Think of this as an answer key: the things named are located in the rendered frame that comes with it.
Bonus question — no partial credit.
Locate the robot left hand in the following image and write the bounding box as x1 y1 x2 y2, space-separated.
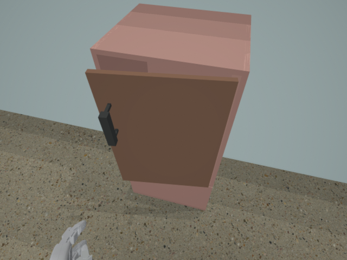
49 220 92 260

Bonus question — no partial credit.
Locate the handle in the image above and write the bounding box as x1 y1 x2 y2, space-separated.
98 103 119 146

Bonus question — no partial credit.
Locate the cupboard door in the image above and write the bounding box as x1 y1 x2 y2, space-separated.
85 69 239 187

